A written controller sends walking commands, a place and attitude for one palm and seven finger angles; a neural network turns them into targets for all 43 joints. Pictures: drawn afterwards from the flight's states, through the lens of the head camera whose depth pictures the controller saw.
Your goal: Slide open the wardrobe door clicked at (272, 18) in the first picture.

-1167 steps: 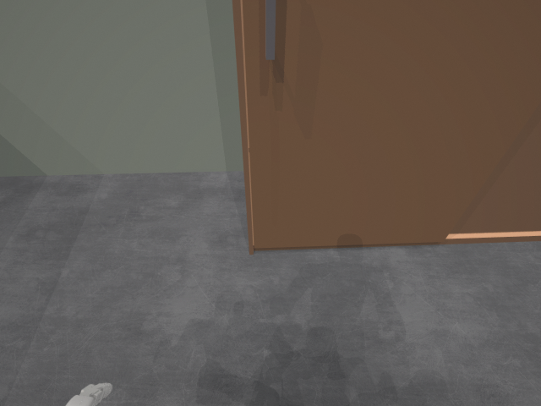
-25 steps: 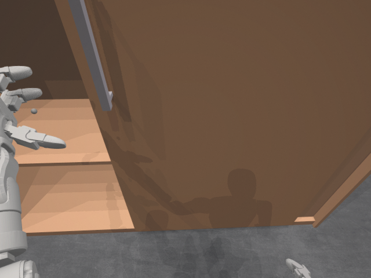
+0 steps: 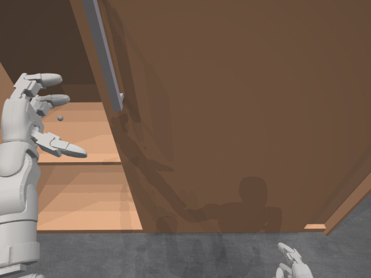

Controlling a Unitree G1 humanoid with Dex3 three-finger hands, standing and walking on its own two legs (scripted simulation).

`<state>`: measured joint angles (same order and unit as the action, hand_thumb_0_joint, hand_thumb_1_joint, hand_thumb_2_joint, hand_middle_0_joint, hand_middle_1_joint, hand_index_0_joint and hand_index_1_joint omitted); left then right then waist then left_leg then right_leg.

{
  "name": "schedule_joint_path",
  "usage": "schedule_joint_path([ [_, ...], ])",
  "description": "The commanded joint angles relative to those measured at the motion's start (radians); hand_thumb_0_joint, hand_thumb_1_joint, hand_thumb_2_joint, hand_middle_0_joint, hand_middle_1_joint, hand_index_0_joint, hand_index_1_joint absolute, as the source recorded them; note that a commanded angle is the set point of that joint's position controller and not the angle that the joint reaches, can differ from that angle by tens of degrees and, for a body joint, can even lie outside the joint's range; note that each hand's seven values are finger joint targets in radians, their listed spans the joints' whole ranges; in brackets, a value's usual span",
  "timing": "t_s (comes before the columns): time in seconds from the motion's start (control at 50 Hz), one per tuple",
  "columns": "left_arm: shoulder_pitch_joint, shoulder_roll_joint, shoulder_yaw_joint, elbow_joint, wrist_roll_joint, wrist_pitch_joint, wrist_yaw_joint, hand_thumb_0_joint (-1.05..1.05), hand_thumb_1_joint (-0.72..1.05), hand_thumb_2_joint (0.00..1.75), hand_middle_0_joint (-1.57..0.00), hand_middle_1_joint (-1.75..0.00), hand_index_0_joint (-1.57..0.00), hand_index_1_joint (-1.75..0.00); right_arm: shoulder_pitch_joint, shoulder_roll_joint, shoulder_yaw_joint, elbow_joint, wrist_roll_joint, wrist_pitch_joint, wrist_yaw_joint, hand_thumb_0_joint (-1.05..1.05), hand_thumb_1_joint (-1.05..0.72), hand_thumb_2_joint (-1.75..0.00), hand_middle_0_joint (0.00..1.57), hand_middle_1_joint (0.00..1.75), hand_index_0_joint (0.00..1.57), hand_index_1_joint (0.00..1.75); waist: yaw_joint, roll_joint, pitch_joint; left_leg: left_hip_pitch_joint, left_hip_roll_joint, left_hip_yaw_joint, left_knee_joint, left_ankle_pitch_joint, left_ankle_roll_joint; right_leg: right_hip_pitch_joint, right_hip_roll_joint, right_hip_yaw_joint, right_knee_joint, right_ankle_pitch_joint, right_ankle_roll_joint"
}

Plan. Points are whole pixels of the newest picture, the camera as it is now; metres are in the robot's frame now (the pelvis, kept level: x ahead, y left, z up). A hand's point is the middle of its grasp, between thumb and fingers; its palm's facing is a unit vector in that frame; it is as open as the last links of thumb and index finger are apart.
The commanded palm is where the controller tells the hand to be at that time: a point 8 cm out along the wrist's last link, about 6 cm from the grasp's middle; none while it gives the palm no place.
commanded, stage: draw the hand back to the body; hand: left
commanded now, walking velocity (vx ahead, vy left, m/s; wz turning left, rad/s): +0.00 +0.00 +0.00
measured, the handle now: (106, 52) +0.49 +0.23 +0.28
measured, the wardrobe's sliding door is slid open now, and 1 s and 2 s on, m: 0.68 0.68 0.68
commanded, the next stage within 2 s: step back with the hand held close in 1.58 s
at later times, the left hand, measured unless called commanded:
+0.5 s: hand (52, 163) +0.24 +0.25 +0.19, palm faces +0.16 -0.99 -0.05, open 14.7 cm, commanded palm +0.21 +0.30 +0.20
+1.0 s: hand (43, 175) +0.23 +0.27 +0.18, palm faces +0.46 -0.83 -0.32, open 10.8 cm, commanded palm +0.17 +0.30 +0.18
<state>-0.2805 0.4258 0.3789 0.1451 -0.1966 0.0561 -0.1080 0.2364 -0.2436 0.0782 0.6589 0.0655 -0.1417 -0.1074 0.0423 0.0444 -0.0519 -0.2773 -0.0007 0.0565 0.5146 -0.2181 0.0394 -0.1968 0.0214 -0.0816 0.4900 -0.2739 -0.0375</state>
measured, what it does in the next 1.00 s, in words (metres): stands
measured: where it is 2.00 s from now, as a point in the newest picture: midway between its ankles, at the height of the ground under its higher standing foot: outside the picture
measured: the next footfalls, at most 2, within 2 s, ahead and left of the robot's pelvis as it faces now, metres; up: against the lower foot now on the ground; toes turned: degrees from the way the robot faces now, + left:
none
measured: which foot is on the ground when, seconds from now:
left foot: down 0.00-1.00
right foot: down 0.00-1.00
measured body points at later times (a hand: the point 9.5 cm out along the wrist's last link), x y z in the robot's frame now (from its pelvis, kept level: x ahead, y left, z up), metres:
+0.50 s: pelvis +0.00 -0.01 +0.00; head -0.06 -0.03 +0.45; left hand +0.23 +0.31 +0.20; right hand +0.23 -0.22 -0.04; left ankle +0.04 +0.09 -0.74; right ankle +0.00 -0.09 -0.74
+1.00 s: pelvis +0.02 +0.00 +0.01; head -0.02 -0.02 +0.46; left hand +0.20 +0.31 +0.19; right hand +0.19 -0.23 -0.08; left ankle +0.04 +0.09 -0.74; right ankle +0.00 -0.09 -0.74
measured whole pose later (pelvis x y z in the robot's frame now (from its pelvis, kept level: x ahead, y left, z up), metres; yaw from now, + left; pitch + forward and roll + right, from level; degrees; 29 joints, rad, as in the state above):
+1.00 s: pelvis +0.02 +0.00 +0.01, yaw +0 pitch -5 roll +0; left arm 0.33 0.36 0.34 -0.28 -0.10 -0.09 0.10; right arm 0.22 -0.25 0.03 0.69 0.01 -0.13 -0.07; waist 0.06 0.06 -0.01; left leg -0.13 -0.01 0.07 0.41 -0.20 0.04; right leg -0.05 0.02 -0.07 0.38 -0.25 -0.03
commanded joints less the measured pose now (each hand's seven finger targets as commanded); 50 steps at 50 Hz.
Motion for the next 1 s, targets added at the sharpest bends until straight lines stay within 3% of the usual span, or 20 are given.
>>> schedule_joint_path([
  [0.0, -0.237, 0.224, 0.053, -0.094, -0.1, 0.059, -0.1, 0.0, -0.55, 0.2, -0.25, -1.15, -0.25, -1.15, -0.162, -0.156, -0.054, -0.159, 0.023, -0.054, -0.022, 0.0, -0.9, -0.9, 0.2, 0.3, 0.2, 0.3, 0.002, -0.007, -0.198, 0.175, 0.013, -0.089, -0.097, 0.109, 0.005, 0.011, -0.016, 0.056, -0.096, 0.18, 0.007],
  [0.04, -0.302, 0.267, 0.077, -0.223, -0.134, 0.134, -0.182, 0.0, -0.55, 0.2, -0.25, -1.15, -0.25, -1.15, -0.196, -0.142, -0.05, -0.191, 0.038, -0.061, -0.033, 0.0, -0.9, -0.9, 0.2, 0.3, 0.2, 0.3, 0.016, 0.009, -0.239, 0.211, 0.008, -0.079, -0.081, 0.152, 0.015, 0.039, -0.02, 0.06, -0.101, 0.236, 0.015],
  [0.08, -0.259, 0.329, 0.131, -0.261, -0.152, 0.201, -0.232, 0.0, -0.55, 0.2, -0.25, -1.15, -0.25, -1.15, -0.214, -0.141, -0.041, -0.209, 0.04, -0.07, -0.034, 0.0, -0.9, -0.9, 0.2, 0.3, 0.2, 0.3, 0.037, 0.035, -0.242, 0.218, 0.0, -0.087, -0.083, 0.186, 0.018, 0.053, -0.025, 0.062, -0.095, 0.284, 0.016],
  [0.1, -0.262, 0.33, 0.129, -0.286, -0.154, 0.223, -0.248, 0.0, -0.55, 0.2, -0.25, -1.15, -0.25, -1.15, -0.222, -0.136, -0.034, -0.216, 0.042, -0.071, -0.03, 0.0, -0.9, -0.9, 0.2, 0.3, 0.2, 0.3, 0.035, 0.023, -0.216, 0.215, -0.002, -0.09, -0.085, 0.191, 0.019, 0.042, -0.022, 0.056, -0.098, 0.286, 0.016],
  [0.16, -0.198, 0.354, 0.204, -0.356, -0.168, 0.204, -0.212, 0.0, -0.55, 0.2, -0.25, -1.15, -0.25, -1.15, -0.223, -0.124, -0.037, -0.225, 0.032, -0.078, -0.015, 0.0, -0.9, -0.9, 0.2, 0.3, 0.2, 0.3, 0.043, 0.007, -0.178, 0.211, 0.001, -0.094, -0.082, 0.198, 0.012, 0.02, -0.016, 0.056, -0.106, 0.266, 0.014],
  [0.24, -0.103, 0.256, 0.167, -0.355, -0.183, 0.181, -0.179, 0.0, -0.55, 0.2, -0.25, -1.15, -0.25, -1.15, -0.221, -0.122, -0.043, -0.219, 0.031, -0.076, 0.002, 0.0, -0.9, -0.9, 0.2, 0.3, 0.2, 0.3, 0.032, 0.0, -0.107, 0.2, 0.005, -0.085, -0.081, 0.135, 0.005, -0.027, -0.012, 0.06, -0.122, 0.189, 0.018],
  [0.3, -0.076, 0.233, 0.129, -0.316, -0.169, 0.215, -0.184, 0.0, -0.55, 0.2, -0.25, -1.15, -0.25, -1.15, -0.209, -0.135, -0.046, -0.206, 0.037, -0.065, -0.002, 0.0, -0.9, -0.9, 0.2, 0.3, 0.2, 0.3, 0.015, -0.006, -0.051, 0.172, 0.005, -0.088, -0.092, 0.064, 0.01, -0.068, -0.012, 0.057, -0.136, 0.111, 0.027],
  [0.34, -0.106, 0.196, 0.072, -0.364, -0.159, 0.226, -0.191, 0.0, -0.55, 0.2, -0.25, -1.15, -0.25, -1.15, -0.219, -0.131, -0.047, -0.213, 0.041, -0.066, -0.006, 0.0, -0.9, -0.9, 0.2, 0.3, 0.2, 0.3, 0.005, 0.025, -0.053, 0.189, 0.005, -0.086, -0.082, 0.058, 0.014, -0.077, -0.014, 0.066, -0.141, 0.099, 0.032],
  [0.36, -0.125, 0.205, 0.07, -0.39, -0.158, 0.228, -0.193, 0.0, -0.55, 0.2, -0.25, -1.15, -0.25, -1.15, -0.225, -0.132, -0.046, -0.217, 0.04, -0.07, -0.01, 0.0, -0.9, -0.9, 0.2, 0.3, 0.2, 0.3, 0.003, 0.048, -0.059, 0.193, 0.002, -0.09, -0.082, 0.048, 0.016, -0.083, -0.017, 0.07, -0.142, 0.092, 0.032],
  [0.4, -0.139, 0.224, 0.077, -0.456, -0.155, 0.211, -0.194, 0.0, -0.51, 0.22, -0.25, -1.13, -0.25, -1.13, -0.233, -0.127, -0.042, -0.223, 0.034, -0.076, -0.017, 0.0, -0.9, -0.9, 0.2, 0.3, 0.2, 0.3, 0.006, 0.066, -0.09, 0.211, -0.001, -0.095, -0.08, 0.054, 0.017, -0.066, -0.017, 0.073, -0.141, 0.091, 0.029],
  [0.48, -0.094, 0.284, 0.155, -0.509, -0.169, 0.15, -0.191, 0.0, -0.37, 0.29, -0.24, -1.04, -0.24, -1.04, -0.237, -0.12, -0.036, -0.215, 0.023, -0.089, -0.024, 0.0, -0.9, -0.9, 0.2, 0.3, 0.2, 0.3, 0.02, 0.026, -0.135, 0.217, -0.002, -0.095, -0.077, 0.076, 0.016, -0.019, -0.017, 0.072, -0.143, 0.109, 0.028],
  [0.5, -0.108, 0.363, 0.174, -0.571, -0.021, 0.038, -0.007, 0.0, -0.33, 0.31, -0.24, -1.02, -0.24, -1.02, -0.236, -0.12, -0.045, -0.194, -0.033, -0.099, -0.005, 0.0, -0.9, -0.9, 0.2, 0.3, 0.2, 0.3, 0.029, 0.032, 0.016, 0.131, -0.009, -0.089, -0.083, 0.033, 0.001, -0.082, -0.036, 0.11, -0.212, 0.046, 0.024],
  [0.52, 0.012, 0.234, 0.115, -0.466, -0.013, 0.001, 0.064, 0.0, -0.3, 0.32, -0.24, -1.0, -0.24, -1.0, -0.234, -0.113, -0.046, -0.167, -0.038, -0.1, 0.001, 0.0, -0.9, -0.9, 0.2, 0.3, 0.2, 0.3, 0.013, 0.03, 0.057, 0.118, -0.004, -0.085, -0.09, -0.01, -0.008, -0.097, -0.05, 0.103, -0.221, -0.009, 0.018],
  [0.56, 0.133, 0.176, 0.088, -0.452, 0.008, -0.043, 0.12, 0.0, -0.22, 0.36, -0.24, -0.96, -0.24, -0.96, -0.219, -0.107, -0.05, -0.158, -0.037, -0.088, 0.012, 0.0, -0.9, -0.9, 0.2, 0.3, 0.2, 0.3, 0.014, 0.012, 0.071, 0.124, 0.005, -0.081, -0.106, -0.047, -0.01, -0.083, -0.057, 0.099, -0.233, -0.058, 0.017],
  [0.58, 0.163, 0.187, 0.099, -0.472, 0.017, -0.069, 0.139, 0.0, -0.19, 0.37, -0.24, -0.94, -0.24, -0.94, -0.221, -0.109, -0.055, -0.159, -0.037, -0.078, 0.014, 0.0, -0.9, -0.9, 0.2, 0.3, 0.2, 0.3, 0.022, 0.03, 0.037, 0.134, 0.004, -0.074, -0.113, -0.047, -0.007, -0.059, -0.058, 0.102, -0.233, -0.056, 0.017],
  [0.66, 0.238, 0.147, 0.054, -0.577, 0.049, -0.154, 0.183, 0.0, -0.04, 0.44, -0.23, -0.85, -0.23, -0.85, -0.207, -0.109, -0.068, -0.166, -0.044, -0.075, 0.022, 0.0, -0.9, -0.9, 0.2, 0.3, 0.2, 0.3, 0.024, 0.04, -0.083, 0.192, 0.011, -0.07, -0.144, -0.019, 0.003, 0.028, -0.049, 0.092, -0.199, -0.002, 0.018],
  [0.7, 0.266, 0.158, 0.065, -0.624, 0.064, -0.18, 0.203, 0.0, 0.03, 0.48, -0.23, -0.81, -0.23, -0.81, -0.207, -0.11, -0.074, -0.163, -0.049, -0.075, 0.02, 0.0, -0.9, -0.9, 0.2, 0.3, 0.2, 0.3, 0.027, 0.046, -0.113, 0.21, 0.01, -0.066, -0.149, 0.012, 0.006, 0.053, -0.045, 0.09, -0.193, 0.039, 0.018],
  [0.74, 0.295, 0.183, 0.084, -0.628, 0.077, -0.194, 0.217, 0.0, 0.1, 0.51, -0.23, -0.77, -0.23, -0.77, -0.207, -0.118, -0.079, -0.153, -0.055, -0.073, 0.017, 0.0, -0.9, -0.9, 0.2, 0.3, 0.2, 0.3, 0.029, -0.007, -0.099, 0.205, 0.011, -0.067, -0.151, 0.041, 0.009, 0.058, -0.042, 0.085, -0.2, 0.063, 0.019],
  [0.9, 0.445, 0.13, 0.065, -0.63, 0.099, -0.215, 0.224, 0.0, 0.39, 0.65, -0.22, -0.6, -0.22, -0.6, -0.198, -0.106, -0.091, -0.143, -0.056, -0.051, 0.019, 0.0, -0.9, -0.9, 0.2, 0.3, 0.2, 0.3, 0.029, 0.022, -0.014, 0.218, 0.017, -0.065, -0.169, 0.119, 0.003, 0.057, -0.032, 0.066, -0.185, 0.145, 0.015],
  [0.98, 0.55, 0.121, 0.069, -0.648, 0.094, -0.213, 0.213, 0.0, 0.54, 0.73, -0.21, -0.51, -0.21, -0.51, -0.194, -0.105, -0.095, -0.155, -0.056, -0.035, 0.03, 0.0, -0.9, -0.9, 0.2, 0.3, 0.2, 0.3, 0.036, -0.015, -0.003, 0.211, 0.022, -0.062, -0.168, 0.165, 0.001, 0.073, -0.03, 0.065, -0.182, 0.191, 0.016],
])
